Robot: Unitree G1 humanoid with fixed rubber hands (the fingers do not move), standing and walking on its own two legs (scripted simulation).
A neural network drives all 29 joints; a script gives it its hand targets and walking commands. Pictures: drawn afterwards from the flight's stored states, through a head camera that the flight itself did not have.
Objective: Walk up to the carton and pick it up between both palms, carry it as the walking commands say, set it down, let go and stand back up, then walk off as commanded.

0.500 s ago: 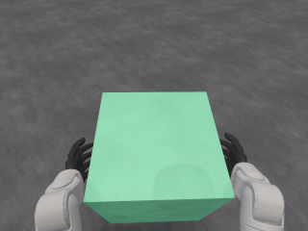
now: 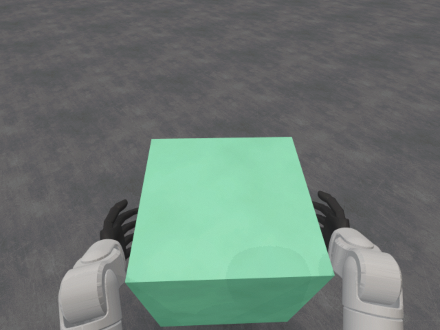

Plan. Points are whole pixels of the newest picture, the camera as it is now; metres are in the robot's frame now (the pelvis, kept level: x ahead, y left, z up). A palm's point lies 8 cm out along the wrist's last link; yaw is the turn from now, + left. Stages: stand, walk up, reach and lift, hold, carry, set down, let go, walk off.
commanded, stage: carry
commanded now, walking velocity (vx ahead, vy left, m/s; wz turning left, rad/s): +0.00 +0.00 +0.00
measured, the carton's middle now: (223, 235) +0.31 +0.00 -0.01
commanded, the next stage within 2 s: hold in 1.54 s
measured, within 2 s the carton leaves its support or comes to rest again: neither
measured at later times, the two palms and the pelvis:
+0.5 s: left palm (114, 262) +0.22 +0.17 +0.08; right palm (346, 250) +0.22 -0.19 +0.08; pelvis -0.03 -0.01 +0.00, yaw +0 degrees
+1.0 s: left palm (101, 275) +0.20 +0.19 +0.08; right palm (340, 261) +0.21 -0.17 +0.08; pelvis -0.04 +0.01 +0.00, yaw +0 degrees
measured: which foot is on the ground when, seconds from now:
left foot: down 0.00-1.00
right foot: down 0.00-1.00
